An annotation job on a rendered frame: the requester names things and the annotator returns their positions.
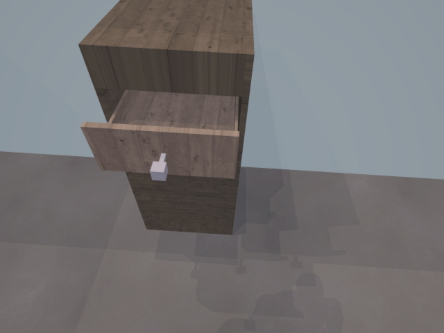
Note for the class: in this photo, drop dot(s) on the handle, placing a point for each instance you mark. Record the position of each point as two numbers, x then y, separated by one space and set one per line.
159 169

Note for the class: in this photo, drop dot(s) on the cabinet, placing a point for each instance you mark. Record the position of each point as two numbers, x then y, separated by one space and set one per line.
177 46

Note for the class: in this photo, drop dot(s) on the drawer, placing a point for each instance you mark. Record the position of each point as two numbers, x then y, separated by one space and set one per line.
198 132

